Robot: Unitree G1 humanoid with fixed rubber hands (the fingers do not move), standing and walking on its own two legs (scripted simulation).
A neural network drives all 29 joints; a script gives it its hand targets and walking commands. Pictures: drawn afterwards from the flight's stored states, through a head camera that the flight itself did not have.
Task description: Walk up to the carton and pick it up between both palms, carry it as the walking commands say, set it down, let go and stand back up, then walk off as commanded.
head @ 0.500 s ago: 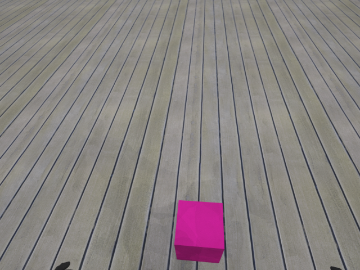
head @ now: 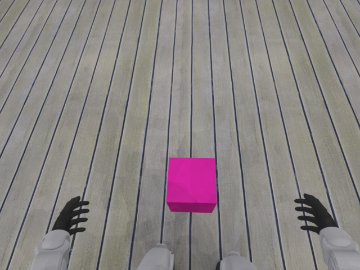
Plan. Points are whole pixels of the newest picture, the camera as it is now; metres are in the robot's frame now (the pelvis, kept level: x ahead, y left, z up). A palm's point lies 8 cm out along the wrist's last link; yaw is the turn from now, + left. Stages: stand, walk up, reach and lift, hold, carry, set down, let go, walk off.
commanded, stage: reach and lift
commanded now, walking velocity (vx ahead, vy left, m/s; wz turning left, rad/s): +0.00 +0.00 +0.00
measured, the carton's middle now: (191, 186) +0.45 +0.04 -0.62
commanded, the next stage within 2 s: none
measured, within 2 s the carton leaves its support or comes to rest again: neither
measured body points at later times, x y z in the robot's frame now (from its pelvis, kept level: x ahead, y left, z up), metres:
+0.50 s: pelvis -0.06 +0.01 -0.05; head +0.16 +0.02 +0.34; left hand +0.33 +0.28 -0.14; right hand +0.36 -0.21 -0.14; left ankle +0.03 +0.14 -0.71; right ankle +0.00 -0.12 -0.71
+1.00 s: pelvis -0.06 +0.02 -0.08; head +0.26 +0.02 +0.24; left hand +0.46 +0.23 -0.19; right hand +0.48 -0.15 -0.19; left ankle +0.03 +0.14 -0.71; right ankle +0.00 -0.12 -0.71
